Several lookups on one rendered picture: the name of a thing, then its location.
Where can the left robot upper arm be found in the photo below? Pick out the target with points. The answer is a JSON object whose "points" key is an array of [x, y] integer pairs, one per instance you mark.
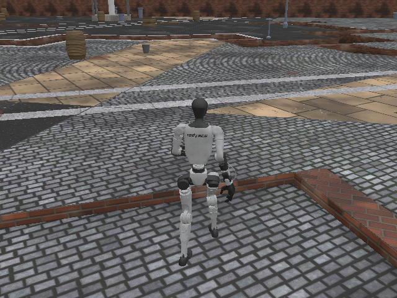
{"points": [[178, 132]]}

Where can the right robot upper arm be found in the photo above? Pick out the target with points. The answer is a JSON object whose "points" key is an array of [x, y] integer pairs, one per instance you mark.
{"points": [[219, 142]]}

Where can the right robot shin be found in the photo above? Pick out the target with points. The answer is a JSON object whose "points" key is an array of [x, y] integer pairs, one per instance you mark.
{"points": [[213, 212]]}

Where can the right robot hand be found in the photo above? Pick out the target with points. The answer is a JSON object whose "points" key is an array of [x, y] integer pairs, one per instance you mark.
{"points": [[231, 190]]}

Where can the robot right forearm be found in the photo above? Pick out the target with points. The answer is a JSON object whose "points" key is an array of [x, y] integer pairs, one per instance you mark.
{"points": [[225, 171]]}

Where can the left robot hand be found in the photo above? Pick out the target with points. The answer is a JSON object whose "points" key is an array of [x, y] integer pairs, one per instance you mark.
{"points": [[183, 152]]}

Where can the robot left thigh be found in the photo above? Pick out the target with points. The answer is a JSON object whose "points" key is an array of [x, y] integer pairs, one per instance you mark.
{"points": [[185, 192]]}

